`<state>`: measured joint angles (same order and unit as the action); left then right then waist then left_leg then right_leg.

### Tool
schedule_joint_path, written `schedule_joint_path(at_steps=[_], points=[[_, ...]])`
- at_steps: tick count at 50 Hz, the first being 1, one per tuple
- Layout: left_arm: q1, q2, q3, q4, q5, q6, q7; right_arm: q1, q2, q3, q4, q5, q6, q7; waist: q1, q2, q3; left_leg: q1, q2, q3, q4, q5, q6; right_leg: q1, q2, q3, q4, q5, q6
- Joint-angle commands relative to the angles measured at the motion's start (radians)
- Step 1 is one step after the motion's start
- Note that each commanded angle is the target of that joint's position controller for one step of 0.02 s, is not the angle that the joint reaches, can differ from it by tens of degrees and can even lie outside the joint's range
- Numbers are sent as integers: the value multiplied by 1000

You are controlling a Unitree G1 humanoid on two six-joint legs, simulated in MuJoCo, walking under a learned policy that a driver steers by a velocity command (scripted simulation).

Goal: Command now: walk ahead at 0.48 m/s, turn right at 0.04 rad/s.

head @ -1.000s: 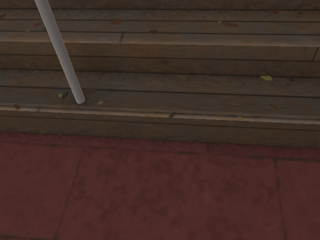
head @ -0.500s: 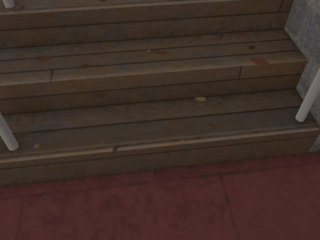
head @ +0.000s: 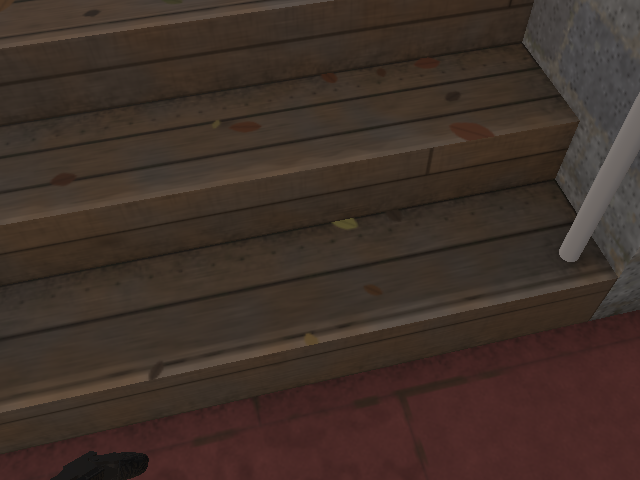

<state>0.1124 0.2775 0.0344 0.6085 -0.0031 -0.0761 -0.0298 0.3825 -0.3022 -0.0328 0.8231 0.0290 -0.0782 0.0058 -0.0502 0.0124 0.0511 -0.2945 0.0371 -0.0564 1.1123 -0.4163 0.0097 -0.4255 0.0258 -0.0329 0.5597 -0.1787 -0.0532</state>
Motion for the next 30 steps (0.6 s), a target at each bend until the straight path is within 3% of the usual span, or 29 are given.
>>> schedule_joint_path(at_steps=[1, 3, 5, 8, 10, 12, 15, 17, 18, 19, 20, 21, 22, 23, 24, 25, 26, 28, 30], points=[[144, 121, 40, 0, 9, -7, 2, -92, -118, -28, -120, -15, -30, -2, 77, -85, -101, -393, 101, -20, 83, 123, 11, 376, -270, 384, -330, 22, -185], [111, 111, 39, 8, 6, -20, 2, -50, -81, -20, -102, -15, -12, -1, 36, -102, -89, -324, 112, -16, 50, 163, -4, 283, -248, 318, -388, 103, -199], [106, 130, 44, 34, -4, -34, 9, -73, -66, -14, -114, -26, 1, -6, 17, -87, -51, -341, 118, -7, -20, 203, -26, 231, -239, 250, -423, 165, -201], [127, 143, 47, 65, -5, -35, 19, -186, -58, -9, -151, -38, -2, -7, 42, -64, -8, -370, 111, 7, -210, 369, -47, 226, -203, 164, -446, 217, -186], [150, 159, 49, 81, -6, -29, 26, -276, -41, -1, -175, -33, -15, 3, 75, -50, 8, -318, 81, 30, -382, 488, -44, 219, -173, 110, -446, 233, -159], [199, 188, 56, 104, -3, -23, 29, -357, -44, 2, -196, -31, -24, 12, 111, -42, 11, -279, 51, 48, -478, 547, -42, 250, -183, 106, -438, 219, -150], [244, 197, 57, 135, -12, -9, 31, -398, -50, 5, -215, -27, -27, 25, 122, -65, -6, -274, 25, 40, -537, 501, -16, 373, -236, 129, -378, 263, -141], [242, 200, 57, 146, -14, 8, 33, -383, -70, 2, -214, -29, -20, 27, 100, -82, -15, -252, 7, 52, -537, 361, 15, 440, -254, 139, -307, 361, -123], [231, 209, 57, 147, -14, 14, 37, -354, -89, -6, -213, -36, -21, 27, 73, -87, -38, -195, -19, 70, -561, 309, 33, 463, -246, 135, -235, 519, -109], [211, 213, 55, 149, -12, 21, 40, -250, -116, -21, -186, -41, -26, 24, 10, -93, -97, -65, -50, 91, -609, 308, 60, 465, -216, 113, -93, 678, -90], [206, 192, 44, 144, -6, 23, 44, -93, -151, -40, -142, -40, -26, 19, -65, -87, -191, 163, -51, 95, -635, 358, 87, 378, -167, 74, 111, 709, -59], [221, 116, 14, 114, 30, 13, 43, 87, -242, -62, -105, -47, -20, 5, -105, 73, -340, 495, 171, -168, -597, 504, 143, 122, -93, 39, 464, 294, -16], [385, 12, -15, 122, 3, -11, 29, 87, -276, -66, -96, -51, -18, 11, 3, 290, -424, 716, 385, -663, -719, 346, 332, -236, 62, 121, 738, -424, 28], [277, 147, 9, 132, -26, -28, 16, 43, -179, -51, -112, -36, -14, 9, -58, 117, -333, 635, 337, -649, -797, 67, 299, -348, -10, 193, 802, -376, 20], [170, 176, 18, 98, -42, -36, 11, -41, -139, -37, -128, -33, -11, 4, -44, 88, -188, 491, 300, -493, -839, 28, 267, -388, -65, 148, 776, -265, 14], [118, 161, 14, 91, -27, -35, 20, -107, -112, -26, -135, -38, -8, 2, -12, 13, -115, 347, 261, -397, -878, 121, 248, -347, -113, 116, 729, -179, 21], [113, 156, 16, 88, -8, -27, 29, -150, -94, -19, -144, -41, -16, 5, 20, 23, -73, 233, 228, -318, -903, 304, 234, -279, -129, 118, 664, -126, 30], [180, 116, 9, 110, 3, -6, 37, -159, -83, -14, -129, -52, -32, 5, 72, 59, -91, 134, 185, -185, -914, 624, 232, -158, -130, 103, 654, -89, 58], [189, 72, -5, 109, 11, 10, 43, -155, -90, -17, -113, -47, -38, 7, 92, 64, -90, 91, 157, -70, -904, 809, 235, -141, -118, 69, 575, -73, 92]])
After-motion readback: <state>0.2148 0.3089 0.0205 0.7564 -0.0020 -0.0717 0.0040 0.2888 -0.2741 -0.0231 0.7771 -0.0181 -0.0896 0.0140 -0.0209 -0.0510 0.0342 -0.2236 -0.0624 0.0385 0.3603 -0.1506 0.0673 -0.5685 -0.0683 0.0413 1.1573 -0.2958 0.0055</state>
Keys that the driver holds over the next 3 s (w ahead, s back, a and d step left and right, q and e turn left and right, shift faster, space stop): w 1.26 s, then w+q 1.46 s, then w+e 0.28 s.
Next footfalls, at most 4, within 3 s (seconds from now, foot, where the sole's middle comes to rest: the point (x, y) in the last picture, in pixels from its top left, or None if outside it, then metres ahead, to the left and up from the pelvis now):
0.40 left None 0.40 0.12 -0.76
0.92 right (385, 418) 0.56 -0.12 -0.76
1.28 left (294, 297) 0.75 0.06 -0.59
1.78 right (406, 109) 1.10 -0.20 -0.41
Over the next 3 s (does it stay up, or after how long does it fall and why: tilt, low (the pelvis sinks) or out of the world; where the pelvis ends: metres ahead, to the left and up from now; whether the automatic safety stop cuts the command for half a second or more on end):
stays up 1.48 0.23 0.57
